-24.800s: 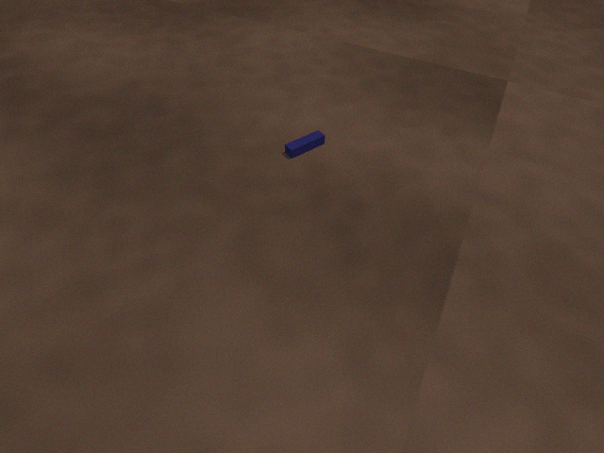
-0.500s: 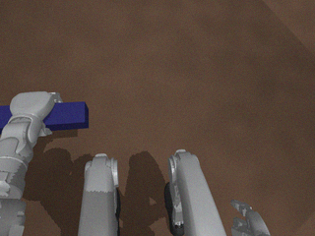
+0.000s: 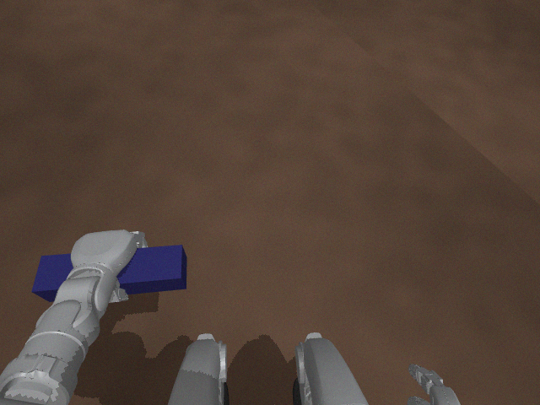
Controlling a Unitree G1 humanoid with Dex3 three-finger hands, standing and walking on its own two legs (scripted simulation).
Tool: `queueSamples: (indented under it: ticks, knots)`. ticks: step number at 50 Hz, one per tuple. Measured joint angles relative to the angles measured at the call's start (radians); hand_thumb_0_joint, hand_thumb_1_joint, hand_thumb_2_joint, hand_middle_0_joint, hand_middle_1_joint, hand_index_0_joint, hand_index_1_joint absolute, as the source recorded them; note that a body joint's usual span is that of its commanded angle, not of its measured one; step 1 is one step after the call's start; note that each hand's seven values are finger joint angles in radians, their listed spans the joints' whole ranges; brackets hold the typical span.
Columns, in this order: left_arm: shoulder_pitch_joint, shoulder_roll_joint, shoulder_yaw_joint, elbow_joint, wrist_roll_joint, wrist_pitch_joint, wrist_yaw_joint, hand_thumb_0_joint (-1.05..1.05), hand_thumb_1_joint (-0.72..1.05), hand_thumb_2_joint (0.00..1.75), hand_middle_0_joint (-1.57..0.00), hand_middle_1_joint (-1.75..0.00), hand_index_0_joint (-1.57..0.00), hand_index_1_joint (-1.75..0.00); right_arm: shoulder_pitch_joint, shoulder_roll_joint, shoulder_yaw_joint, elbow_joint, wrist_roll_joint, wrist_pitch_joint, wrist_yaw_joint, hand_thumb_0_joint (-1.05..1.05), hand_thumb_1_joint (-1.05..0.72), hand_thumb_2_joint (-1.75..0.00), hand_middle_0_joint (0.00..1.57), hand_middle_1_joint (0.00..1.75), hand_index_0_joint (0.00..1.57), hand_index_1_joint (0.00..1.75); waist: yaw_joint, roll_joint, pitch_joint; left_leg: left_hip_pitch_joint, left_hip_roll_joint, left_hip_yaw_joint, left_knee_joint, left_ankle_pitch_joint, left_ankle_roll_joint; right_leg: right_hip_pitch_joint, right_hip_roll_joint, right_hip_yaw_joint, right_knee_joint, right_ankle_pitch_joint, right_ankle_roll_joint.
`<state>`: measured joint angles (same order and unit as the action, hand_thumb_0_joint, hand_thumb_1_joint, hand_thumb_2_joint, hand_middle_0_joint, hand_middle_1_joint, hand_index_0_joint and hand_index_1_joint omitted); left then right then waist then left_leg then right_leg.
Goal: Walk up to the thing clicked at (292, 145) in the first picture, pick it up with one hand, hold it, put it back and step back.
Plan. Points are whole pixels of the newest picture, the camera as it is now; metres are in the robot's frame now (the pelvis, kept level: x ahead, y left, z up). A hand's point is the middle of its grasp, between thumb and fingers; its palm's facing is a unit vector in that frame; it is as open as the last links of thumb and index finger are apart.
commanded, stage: lift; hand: left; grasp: from above
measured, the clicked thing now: (116, 273) +0.35 +0.25 -0.11
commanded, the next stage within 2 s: hold in 0.52 s
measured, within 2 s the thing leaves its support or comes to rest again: neither
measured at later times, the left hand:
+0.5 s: hand (108, 240) +0.35 +0.22 +0.01, palm faces -0.46 -0.08 -0.89, open 9.2 cm
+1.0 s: hand (100, 216) +0.37 +0.22 +0.05, palm faces -0.46 -0.06 -0.89, open 9.2 cm
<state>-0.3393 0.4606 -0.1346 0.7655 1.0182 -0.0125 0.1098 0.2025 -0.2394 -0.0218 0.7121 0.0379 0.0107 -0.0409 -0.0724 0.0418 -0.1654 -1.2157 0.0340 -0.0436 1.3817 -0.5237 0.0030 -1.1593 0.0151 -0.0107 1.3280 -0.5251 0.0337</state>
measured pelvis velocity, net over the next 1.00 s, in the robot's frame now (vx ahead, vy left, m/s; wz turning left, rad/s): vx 0.07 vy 0.00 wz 0.00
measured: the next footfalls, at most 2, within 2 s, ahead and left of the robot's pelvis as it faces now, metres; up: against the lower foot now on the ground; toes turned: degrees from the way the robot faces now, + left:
none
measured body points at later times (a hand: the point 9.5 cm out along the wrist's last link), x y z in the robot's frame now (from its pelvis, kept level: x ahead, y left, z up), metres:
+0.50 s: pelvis +0.04 +0.00 +0.09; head +0.10 +0.00 +0.54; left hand +0.37 +0.23 +0.06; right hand +0.12 -0.27 -0.03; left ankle +0.07 +0.11 -0.60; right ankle +0.06 -0.14 -0.60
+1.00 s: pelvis +0.07 +0.00 +0.12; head +0.10 -0.01 +0.57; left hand +0.39 +0.22 +0.10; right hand +0.17 -0.27 +0.01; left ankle +0.07 +0.11 -0.60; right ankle +0.06 -0.14 -0.60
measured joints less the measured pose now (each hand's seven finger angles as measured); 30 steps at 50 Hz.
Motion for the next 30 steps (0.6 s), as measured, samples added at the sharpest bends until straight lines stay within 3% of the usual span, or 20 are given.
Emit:
queueSamples:
  ticks: [15,30]
  knots:
    - [-0.003,-0.069,-0.035,0.094,0.01,0.015,0.06,-0.02,0.07,0.53,-0.69,-0.65,-0.73,-0.58,0.05,-0.003,-0.01,0.032,-0.009,-0.018,0.0,0.0,-0.9,-0.9,0.21,0.3,0.2,0.3,0.006,-0.012,0.049,0.351,0.0,0.028,-0.329,0.087,0.0,0.34,-0.005,0.02,-0.324,0.093,-0.003]
    - [0.024,-0.085,-0.052,0.079,-0.006,0.021,0.038,-0.03,0.07,0.53,-0.71,-0.63,-0.75,-0.57,0.06,-0.002,-0.022,0.021,-0.004,0.004,0.005,0.0,-0.9,-0.9,0.21,0.3,0.2,0.3,0.021,-0.012,0.082,0.583,-0.008,0.05,-0.557,0.152,0.0,0.561,-0.016,0.036,-0.54,0.155,-0.003]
